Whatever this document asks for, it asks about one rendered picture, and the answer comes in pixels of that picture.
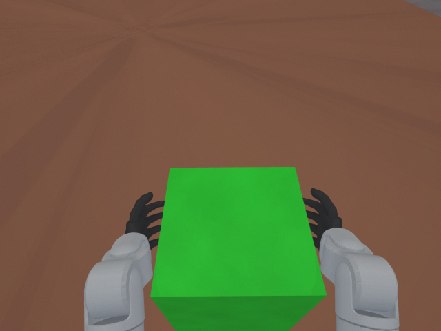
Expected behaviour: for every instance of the carton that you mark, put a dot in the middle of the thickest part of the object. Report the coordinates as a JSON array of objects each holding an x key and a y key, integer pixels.
[{"x": 235, "y": 251}]

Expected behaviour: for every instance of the robot right hand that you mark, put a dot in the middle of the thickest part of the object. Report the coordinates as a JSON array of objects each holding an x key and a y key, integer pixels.
[{"x": 326, "y": 219}]

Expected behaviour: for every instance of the right robot forearm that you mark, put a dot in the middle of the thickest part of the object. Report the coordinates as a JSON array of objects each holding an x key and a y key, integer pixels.
[{"x": 366, "y": 288}]

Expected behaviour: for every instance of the robot left hand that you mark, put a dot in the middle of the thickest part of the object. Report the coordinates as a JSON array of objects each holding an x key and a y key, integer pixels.
[{"x": 139, "y": 221}]

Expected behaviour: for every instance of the left robot forearm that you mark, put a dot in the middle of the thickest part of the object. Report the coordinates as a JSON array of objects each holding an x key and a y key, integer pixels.
[{"x": 113, "y": 293}]

